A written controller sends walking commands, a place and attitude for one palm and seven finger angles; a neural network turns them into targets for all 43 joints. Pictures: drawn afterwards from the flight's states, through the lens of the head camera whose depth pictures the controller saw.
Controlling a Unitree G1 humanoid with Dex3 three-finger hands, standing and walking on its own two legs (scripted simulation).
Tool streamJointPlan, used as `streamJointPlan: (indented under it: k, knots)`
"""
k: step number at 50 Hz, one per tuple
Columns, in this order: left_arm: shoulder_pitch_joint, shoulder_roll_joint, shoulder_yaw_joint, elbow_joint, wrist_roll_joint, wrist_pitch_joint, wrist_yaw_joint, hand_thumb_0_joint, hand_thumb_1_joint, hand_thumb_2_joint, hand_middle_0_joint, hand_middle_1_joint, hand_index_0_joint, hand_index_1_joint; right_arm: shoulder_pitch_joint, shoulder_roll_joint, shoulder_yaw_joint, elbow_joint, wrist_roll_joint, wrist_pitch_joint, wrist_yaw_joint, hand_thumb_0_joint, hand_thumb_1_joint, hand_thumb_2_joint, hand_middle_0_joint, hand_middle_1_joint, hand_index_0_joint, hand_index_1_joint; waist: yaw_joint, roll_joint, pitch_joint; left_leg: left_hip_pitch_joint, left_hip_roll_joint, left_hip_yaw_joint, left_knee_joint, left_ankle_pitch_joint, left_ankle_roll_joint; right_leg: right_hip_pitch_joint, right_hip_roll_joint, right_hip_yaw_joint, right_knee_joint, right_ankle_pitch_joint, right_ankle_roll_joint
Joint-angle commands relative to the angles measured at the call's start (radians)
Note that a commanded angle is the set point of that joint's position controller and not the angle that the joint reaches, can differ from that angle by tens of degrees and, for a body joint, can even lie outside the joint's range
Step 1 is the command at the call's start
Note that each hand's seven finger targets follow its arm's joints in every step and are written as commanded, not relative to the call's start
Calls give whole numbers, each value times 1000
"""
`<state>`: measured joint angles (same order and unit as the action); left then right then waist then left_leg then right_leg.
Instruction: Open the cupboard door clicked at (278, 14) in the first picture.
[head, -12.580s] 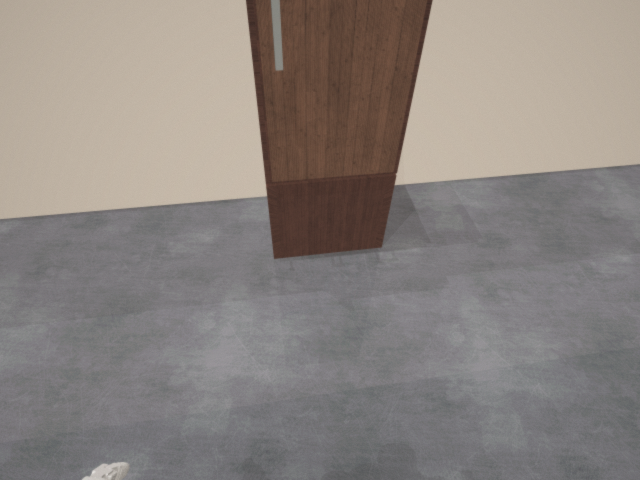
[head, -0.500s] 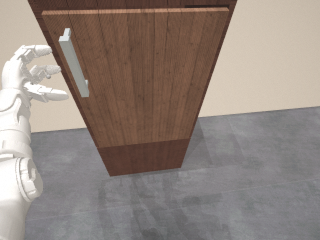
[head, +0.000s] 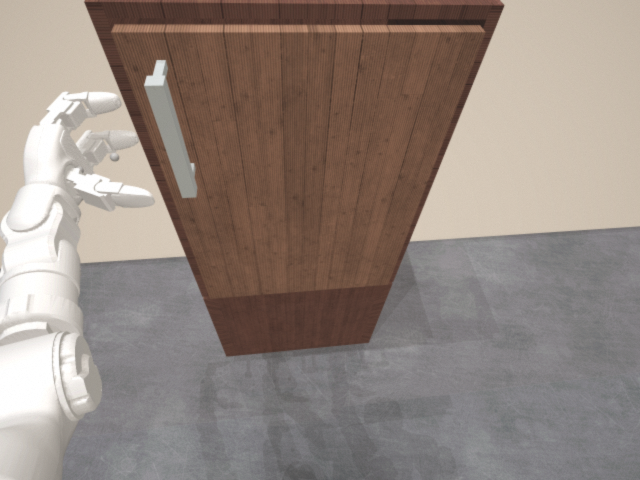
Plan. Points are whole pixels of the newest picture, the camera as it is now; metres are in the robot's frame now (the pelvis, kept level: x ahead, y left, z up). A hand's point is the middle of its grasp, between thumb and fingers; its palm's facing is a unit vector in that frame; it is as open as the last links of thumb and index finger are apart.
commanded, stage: move the hooked fingers beside the handle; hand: left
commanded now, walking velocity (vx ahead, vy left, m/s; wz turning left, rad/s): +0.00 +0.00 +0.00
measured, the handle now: (176, 134) +0.50 +0.18 +0.15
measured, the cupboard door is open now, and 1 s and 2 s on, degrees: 0 0 0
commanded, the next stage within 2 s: slide the fingers in behind the handle in 0.38 s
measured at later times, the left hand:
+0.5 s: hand (112, 171) +0.44 +0.24 +0.14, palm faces +0.12 -0.99 +0.03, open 14.0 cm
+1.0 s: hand (146, 166) +0.44 +0.20 +0.15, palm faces +0.10 -0.99 +0.02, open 14.0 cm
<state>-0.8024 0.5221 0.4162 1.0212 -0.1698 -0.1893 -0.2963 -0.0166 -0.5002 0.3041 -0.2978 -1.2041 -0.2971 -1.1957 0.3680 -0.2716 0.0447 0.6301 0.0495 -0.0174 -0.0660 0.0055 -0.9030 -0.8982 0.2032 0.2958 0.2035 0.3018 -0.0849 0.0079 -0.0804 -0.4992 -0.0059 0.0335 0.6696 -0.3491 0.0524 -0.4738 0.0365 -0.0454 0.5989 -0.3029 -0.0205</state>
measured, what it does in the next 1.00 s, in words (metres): stands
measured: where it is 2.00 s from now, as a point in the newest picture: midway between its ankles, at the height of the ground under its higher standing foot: outside the picture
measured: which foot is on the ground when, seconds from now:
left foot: down 0.00-1.00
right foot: down 0.00-1.00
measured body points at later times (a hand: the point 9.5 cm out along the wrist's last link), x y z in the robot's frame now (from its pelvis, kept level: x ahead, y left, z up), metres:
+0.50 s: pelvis +0.00 +0.00 +0.00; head +0.04 +0.01 +0.45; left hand +0.43 +0.30 +0.15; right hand +0.06 -0.26 -0.11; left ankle -0.01 +0.08 -0.72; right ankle -0.01 -0.11 -0.72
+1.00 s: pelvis -0.01 -0.01 +0.00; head +0.02 -0.01 +0.45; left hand +0.43 +0.26 +0.15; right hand +0.05 -0.27 -0.11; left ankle -0.01 +0.08 -0.72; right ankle -0.01 -0.11 -0.72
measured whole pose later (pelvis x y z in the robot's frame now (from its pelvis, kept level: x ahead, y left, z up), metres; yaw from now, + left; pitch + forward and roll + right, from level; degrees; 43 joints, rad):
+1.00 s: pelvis -0.01 -0.01 +0.00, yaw +0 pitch +8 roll -1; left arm -0.75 0.44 0.37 0.95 -0.16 -0.17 -0.21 -0.02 -0.50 0.30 -0.30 -1.20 -0.30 -1.20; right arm 0.38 -0.27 0.04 0.63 0.05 -0.03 -0.06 0.01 -0.90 -0.90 0.20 0.30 0.20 0.30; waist -0.08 0.02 -0.08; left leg -0.47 0.00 0.04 0.66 -0.33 0.04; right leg -0.46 0.04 -0.04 0.61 -0.29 -0.04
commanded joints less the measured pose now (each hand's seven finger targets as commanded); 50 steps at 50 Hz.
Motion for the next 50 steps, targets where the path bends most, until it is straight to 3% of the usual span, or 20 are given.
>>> streamJointPlan:
  k: [1,2,3,6,7,9,13,14,17,21,22,24,27,29,31,36,37,41,43,50]
  knots:
    - [-450,252,-14,-167,4,-30,8,0,-500,300,-300,-1200,-300,-1200,86,-172,-63,-79,0,-26,-6,0,-900,-900,200,300,200,300,-10,101,-285,242,24,-89,-62,399,-21,45,-4,19,-36,300,-11]
    - [-447,287,6,-174,11,-27,11,0,-500,300,-300,-1200,-300,-1200,87,-177,-64,-80,0,-24,-7,0,-900,-900,200,300,200,300,-3,108,-307,250,28,-92,-61,415,-25,47,-5,20,-31,308,-11]
    - [-451,256,-17,-187,9,-23,10,0,-500,300,-300,-1200,-300,-1200,84,-172,-63,-86,1,-23,-5,0,-900,-900,200,300,200,300,-7,121,-315,265,28,-92,-60,431,-27,43,-4,20,-31,314,-10]
    - [-461,244,-14,-225,-11,-37,16,0,-500,300,-300,-1200,-300,-1200,94,-173,-67,-90,-2,-21,-3,0,-900,-900,200,300,200,300,-8,102,-350,297,34,-97,-49,488,-33,51,0,17,-27,332,-12]
    - [-477,282,23,-260,-14,-49,19,0,-500,300,-300,-1200,-300,-1200,91,-175,-69,-88,-4,-22,-1,0,-900,-900,200,300,200,300,3,105,-385,308,36,-100,-47,493,-35,65,3,21,-22,342,-10]
    - [-456,256,15,-305,-20,-60,23,0,-500,300,-300,-1200,-300,-1200,85,-171,-70,-94,-4,-26,3,0,-900,-900,200,300,200,300,10,115,-415,342,39,-104,-45,543,-40,73,4,20,-18,356,-11]
    - [-381,251,26,-315,-19,-41,29,0,-500,300,-300,-1200,-300,-1200,84,-169,-74,-90,-3,-21,7,0,-900,-900,200,300,200,300,22,104,-405,339,41,-98,-43,604,-40,91,6,19,-19,389,-9]
    - [-351,269,42,-307,-17,-29,30,0,-500,300,-300,-1200,-300,-1200,80,-170,-73,-93,-2,-19,9,0,-900,-900,200,300,200,300,32,101,-377,311,39,-92,-50,580,-39,102,4,18,-23,386,-10]
    - [-294,244,22,-308,-22,9,25,0,-500,300,-300,-1200,-300,-1200,62,-167,-70,-108,6,-15,9,0,-900,-900,200,300,200,300,34,90,-316,260,32,-75,-64,523,-26,118,0,20,-35,385,-10]
    - [-320,238,12,-329,-29,17,28,0,-500,300,-300,-1200,-300,-1200,55,-169,-70,-118,9,-13,-1,0,-900,-900,200,300,200,300,16,37,-285,232,28,-70,-83,408,-14,126,-1,21,-50,342,-12]
    - [-346,275,42,-351,-31,7,29,0,-500,300,-300,-1200,-300,-1200,51,-171,-70,-116,7,-17,-3,0,-900,-900,200,300,200,300,21,45,-311,234,25,-70,-83,393,-13,140,-1,29,-50,345,-11]
    - [-405,286,37,-376,-28,-15,29,0,-500,300,-300,-1200,-300,-1200,44,-167,-65,-112,7,-21,-9,0,-900,-900,200,300,200,300,12,67,-317,235,22,-71,-88,348,-13,141,-3,33,-51,320,-12]
    - [-464,184,-58,-371,-20,-41,32,0,-500,300,-300,-1200,-300,-1200,33,-159,-63,-94,8,-37,-14,0,-900,-900,200,300,200,300,-16,140,-289,288,25,-89,-83,316,-19,55,-2,27,-60,247,-14]
    - [-478,171,-68,-310,-21,-39,34,0,-500,300,-300,-1200,-300,-1200,40,-165,-61,-75,6,-45,-16,0,-900,-900,200,300,200,300,-28,112,-264,280,26,-101,-87,263,-20,24,-2,23,-67,199,-13]
    - [-458,203,-37,-252,-27,-29,34,0,-500,300,-300,-1200,-300,-1200,51,-173,-61,-66,4,-47,-18,0,-900,-900,200,300,200,300,-20,59,-272,245,20,-95,-86,248,-13,58,-7,24,-68,205,-13]
    - [-444,189,-44,-237,-19,-26,45,0,-500,300,-300,-1200,-300,-1200,46,-166,-59,-76,4,-52,-10,0,-900,-900,200,300,200,300,1,88,-308,237,13,-87,-76,292,-16,83,-13,26,-50,252,-15]
    - [-467,173,-59,-251,-15,-32,51,0,-500,300,-300,-1200,-300,-1200,42,-164,-57,-78,3,-55,-6,0,-900,-900,200,300,200,300,-4,82,-310,234,12,-88,-77,290,-16,83,-12,27,-48,256,-11]
    - [-438,219,-5,-262,-17,-54,77,0,-500,300,-300,-1200,-300,-1200,44,-164,-61,-90,1,-50,-1,0,-900,-900,200,300,200,300,16,27,-324,192,9,-74,-73,300,-9,148,-11,36,-41,297,-11]
    - [-407,205,-2,-276,-15,-54,84,0,-500,300,-300,-1200,-300,-1200,36,-159,-61,-98,1,-53,3,0,-900,-900,200,300,200,300,27,33,-332,193,8,-66,-75,303,-10,157,-9,38,-36,314,-9]
    - [-400,187,-24,-316,-7,-37,91,0,-500,300,-300,-1200,-300,-1200,29,-154,-62,-100,7,-46,2,0,-900,-900,200,300,200,300,16,46,-300,178,7,-51,-83,278,-4,165,-11,47,-50,316,-6]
